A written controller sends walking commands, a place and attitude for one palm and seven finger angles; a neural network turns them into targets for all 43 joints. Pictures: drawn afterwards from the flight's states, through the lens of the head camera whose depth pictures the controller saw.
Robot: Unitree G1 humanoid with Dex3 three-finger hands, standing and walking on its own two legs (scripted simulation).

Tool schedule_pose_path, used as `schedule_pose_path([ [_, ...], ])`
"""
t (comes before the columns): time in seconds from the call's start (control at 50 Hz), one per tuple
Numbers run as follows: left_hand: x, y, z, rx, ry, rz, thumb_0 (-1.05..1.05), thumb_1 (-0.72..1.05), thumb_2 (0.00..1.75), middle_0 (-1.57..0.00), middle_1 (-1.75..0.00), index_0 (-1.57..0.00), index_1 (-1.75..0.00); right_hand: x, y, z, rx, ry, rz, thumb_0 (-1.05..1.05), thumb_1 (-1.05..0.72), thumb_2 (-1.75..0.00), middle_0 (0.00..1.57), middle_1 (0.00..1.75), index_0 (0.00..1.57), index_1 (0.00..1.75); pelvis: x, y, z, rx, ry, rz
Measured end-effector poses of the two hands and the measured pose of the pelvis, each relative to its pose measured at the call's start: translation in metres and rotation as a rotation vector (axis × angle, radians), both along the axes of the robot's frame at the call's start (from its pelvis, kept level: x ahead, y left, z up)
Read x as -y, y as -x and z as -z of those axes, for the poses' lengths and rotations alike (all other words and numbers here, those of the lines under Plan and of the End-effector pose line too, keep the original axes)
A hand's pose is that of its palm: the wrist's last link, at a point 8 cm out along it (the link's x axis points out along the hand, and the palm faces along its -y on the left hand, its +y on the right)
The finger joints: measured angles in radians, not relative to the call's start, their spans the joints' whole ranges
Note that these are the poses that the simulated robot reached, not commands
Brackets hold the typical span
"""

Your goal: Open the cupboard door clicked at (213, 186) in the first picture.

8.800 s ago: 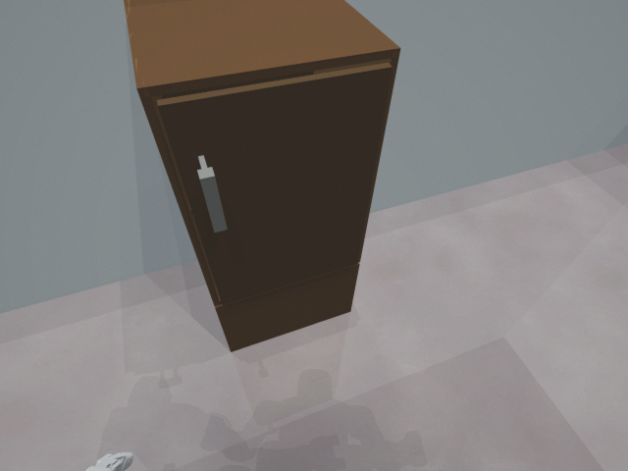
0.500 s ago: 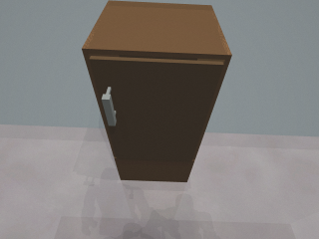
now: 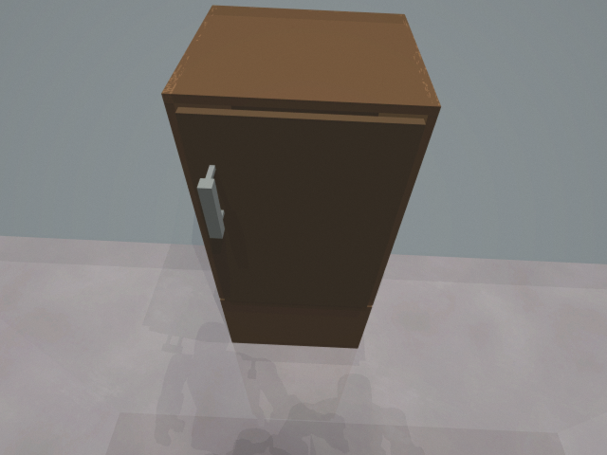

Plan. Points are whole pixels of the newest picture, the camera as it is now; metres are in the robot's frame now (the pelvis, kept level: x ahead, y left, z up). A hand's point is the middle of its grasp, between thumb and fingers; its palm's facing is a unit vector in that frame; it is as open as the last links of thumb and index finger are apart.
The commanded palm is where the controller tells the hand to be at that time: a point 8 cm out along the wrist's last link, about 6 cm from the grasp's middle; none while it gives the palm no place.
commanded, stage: look again from close up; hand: left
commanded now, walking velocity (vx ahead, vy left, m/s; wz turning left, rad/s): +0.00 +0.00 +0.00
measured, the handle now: (214, 202) +0.54 +0.20 -0.02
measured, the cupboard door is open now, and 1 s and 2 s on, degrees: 0 0 0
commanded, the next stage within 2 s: raise the hand with hooked fingers in 0.14 s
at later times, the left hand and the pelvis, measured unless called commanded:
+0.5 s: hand (154, 388) +0.20 +0.20 -0.01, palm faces +0.19 -0.98 -0.07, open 7.8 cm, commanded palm +0.11 +0.26 -0.07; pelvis -0.03 -0.02 -0.04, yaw +2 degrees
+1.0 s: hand (141, 412) +0.18 +0.23 -0.05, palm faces -0.04 -1.00 -0.01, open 10.6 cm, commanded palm +0.14 +0.29 -0.04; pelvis -0.06 -0.01 -0.09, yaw +2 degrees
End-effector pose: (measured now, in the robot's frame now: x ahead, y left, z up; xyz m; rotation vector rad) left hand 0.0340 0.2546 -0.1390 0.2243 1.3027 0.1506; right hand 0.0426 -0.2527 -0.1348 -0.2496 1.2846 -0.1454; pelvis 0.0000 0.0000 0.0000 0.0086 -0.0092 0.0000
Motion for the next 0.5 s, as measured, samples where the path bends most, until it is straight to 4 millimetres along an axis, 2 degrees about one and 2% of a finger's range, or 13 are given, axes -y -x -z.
schedule_pose_path([
  [0.26,0.006,-0.001,0.000,0.005,-0.008,0.002,0.01,0.91,0.90,-0.20,-0.30,-0.20,-0.30,0.008,0.002,0.000,-0.010,0.002,0.004,0.00,-0.91,-0.89,0.20,0.30,0.20,0.30,0.006,0.001,0.000,-0.007,0.004,-0.003],
  [0.3,0.003,-0.025,-0.020,0.199,0.001,-0.101,0.01,0.90,0.90,-0.20,-0.30,-0.20,-0.30,0.008,-0.005,-0.005,0.085,0.008,0.008,0.00,-0.91,-0.89,0.20,0.30,0.20,0.30,0.006,0.003,0.002,-0.006,0.002,-0.008],
  [0.38,-0.003,-0.090,-0.095,0.725,-0.038,-0.140,0.02,0.88,0.89,-0.21,-0.32,-0.20,-0.32,0.006,-0.035,-0.012,0.321,-0.003,-0.019,0.01,-0.91,-0.89,0.20,0.30,0.20,0.30,0.007,0.009,0.007,-0.017,-0.007,-0.046],
  [0.42,-0.004,-0.116,-0.123,0.935,-0.028,-0.111,0.02,0.85,0.88,-0.21,-0.34,-0.20,-0.33,0.006,-0.052,-0.013,0.419,-0.014,-0.035,0.01,-0.91,-0.89,0.20,0.30,0.20,0.30,0.008,0.016,0.013,-0.047,-0.003,-0.057],
  [0.46,-0.003,-0.131,-0.136,1.097,0.000,-0.058,0.01,0.82,0.86,-0.21,-0.36,-0.20,-0.35,0.006,-0.069,-0.015,0.506,-0.022,-0.052,0.01,-0.91,-0.89,0.20,0.30,0.20,0.30,0.012,0.024,0.023,-0.093,-0.005,-0.050],
  [0.5,0.001,-0.134,-0.133,1.208,0.050,0.012,0.01,0.79,0.85,-0.21,-0.38,-0.20,-0.38,0.008,-0.084,-0.016,0.583,-0.024,-0.079,0.01,-0.91,-0.89,0.20,0.30,0.20,0.30,0.017,0.032,0.036,-0.143,-0.009,-0.038],
])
